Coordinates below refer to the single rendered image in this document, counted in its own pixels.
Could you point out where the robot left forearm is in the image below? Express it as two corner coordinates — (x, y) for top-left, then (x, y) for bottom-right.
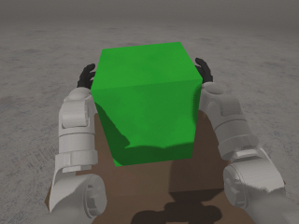
(49, 87), (98, 209)

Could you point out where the carton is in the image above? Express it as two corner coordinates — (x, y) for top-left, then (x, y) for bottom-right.
(91, 42), (203, 167)

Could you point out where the robot right upper arm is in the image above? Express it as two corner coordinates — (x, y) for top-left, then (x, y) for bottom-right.
(223, 159), (299, 224)

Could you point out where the pedestal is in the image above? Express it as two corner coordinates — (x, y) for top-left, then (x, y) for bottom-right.
(44, 110), (286, 224)

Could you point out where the robot right forearm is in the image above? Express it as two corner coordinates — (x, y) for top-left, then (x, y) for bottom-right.
(198, 81), (286, 195)

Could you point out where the robot left hand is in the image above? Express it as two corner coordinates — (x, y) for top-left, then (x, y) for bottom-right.
(77, 63), (96, 90)

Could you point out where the robot right hand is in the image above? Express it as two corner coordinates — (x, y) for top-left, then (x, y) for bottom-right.
(195, 58), (213, 84)

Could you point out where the robot left upper arm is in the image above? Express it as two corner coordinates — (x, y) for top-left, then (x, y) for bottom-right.
(26, 174), (107, 224)

